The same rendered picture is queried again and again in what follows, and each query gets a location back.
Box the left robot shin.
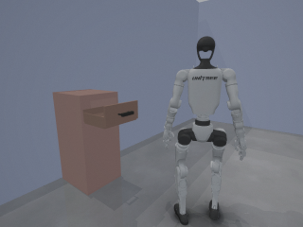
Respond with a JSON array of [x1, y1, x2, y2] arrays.
[[174, 166, 187, 215]]

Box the right robot forearm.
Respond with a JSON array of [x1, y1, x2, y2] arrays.
[[231, 100, 245, 138]]

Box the left robot hand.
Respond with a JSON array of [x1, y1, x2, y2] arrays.
[[163, 130, 174, 148]]

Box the left robot forearm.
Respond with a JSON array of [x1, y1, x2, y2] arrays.
[[164, 99, 178, 131]]

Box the robot left upper arm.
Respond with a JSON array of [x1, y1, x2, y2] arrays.
[[170, 69, 190, 109]]

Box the robot right upper arm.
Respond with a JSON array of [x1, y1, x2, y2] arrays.
[[221, 68, 241, 111]]

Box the right robot hand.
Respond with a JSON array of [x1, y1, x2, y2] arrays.
[[232, 137, 247, 160]]

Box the handle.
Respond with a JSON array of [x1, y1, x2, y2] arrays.
[[118, 111, 134, 117]]

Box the cabinet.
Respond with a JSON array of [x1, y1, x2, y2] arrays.
[[52, 89, 121, 196]]

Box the robot left thigh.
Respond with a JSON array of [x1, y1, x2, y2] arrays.
[[175, 128, 192, 179]]

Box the drawer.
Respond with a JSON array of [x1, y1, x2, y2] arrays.
[[82, 100, 138, 129]]

